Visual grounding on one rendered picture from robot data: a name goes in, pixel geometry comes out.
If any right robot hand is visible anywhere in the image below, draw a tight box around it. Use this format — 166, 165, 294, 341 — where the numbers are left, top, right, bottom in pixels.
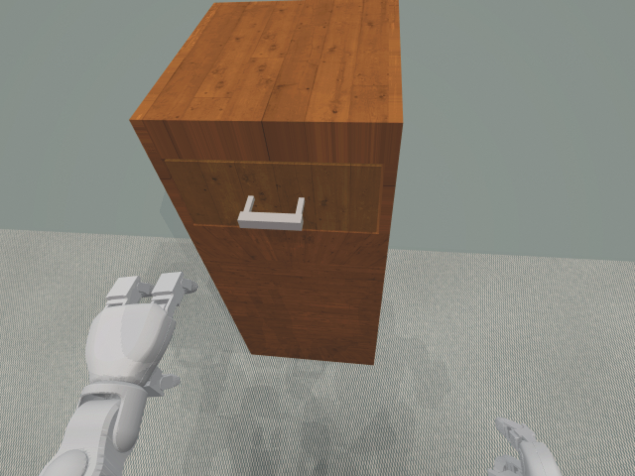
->
487, 417, 563, 476

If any left robot hand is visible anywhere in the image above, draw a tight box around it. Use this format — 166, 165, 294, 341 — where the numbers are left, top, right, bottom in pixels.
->
85, 272, 198, 397

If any drawer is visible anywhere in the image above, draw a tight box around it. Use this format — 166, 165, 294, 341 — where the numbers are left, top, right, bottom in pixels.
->
165, 159, 382, 232

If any handle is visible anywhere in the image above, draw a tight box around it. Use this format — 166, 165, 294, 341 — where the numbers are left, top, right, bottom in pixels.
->
237, 195, 305, 231

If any cabinet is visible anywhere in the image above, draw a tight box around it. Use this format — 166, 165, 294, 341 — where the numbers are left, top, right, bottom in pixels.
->
129, 0, 403, 365

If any left robot forearm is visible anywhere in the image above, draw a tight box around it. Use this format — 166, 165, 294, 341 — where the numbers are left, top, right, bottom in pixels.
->
39, 381, 148, 476

